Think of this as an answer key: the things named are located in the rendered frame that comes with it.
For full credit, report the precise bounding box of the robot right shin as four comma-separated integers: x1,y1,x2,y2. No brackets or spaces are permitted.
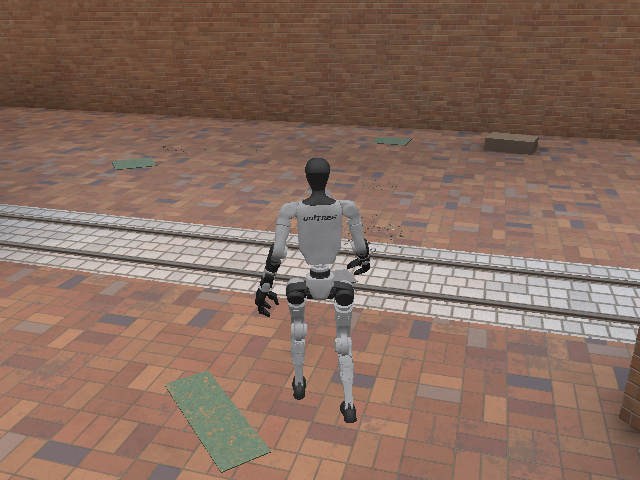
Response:
338,337,354,410

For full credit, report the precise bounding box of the robot left upper arm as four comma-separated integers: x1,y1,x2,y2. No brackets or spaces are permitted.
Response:
271,202,298,259

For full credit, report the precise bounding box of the right robot hand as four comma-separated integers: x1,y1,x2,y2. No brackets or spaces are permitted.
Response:
347,258,370,275

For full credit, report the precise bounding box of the robot left forearm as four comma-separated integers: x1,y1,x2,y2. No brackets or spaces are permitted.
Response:
258,243,281,292

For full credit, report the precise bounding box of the robot right foot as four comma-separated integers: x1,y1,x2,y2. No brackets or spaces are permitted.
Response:
340,401,357,423

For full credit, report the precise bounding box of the robot right forearm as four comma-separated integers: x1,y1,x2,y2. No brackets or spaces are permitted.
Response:
356,238,370,265

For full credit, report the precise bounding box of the robot right upper arm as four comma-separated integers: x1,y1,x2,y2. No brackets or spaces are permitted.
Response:
339,200,367,253

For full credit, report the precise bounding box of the left robot hand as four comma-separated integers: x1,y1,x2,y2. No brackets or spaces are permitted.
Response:
255,288,279,317

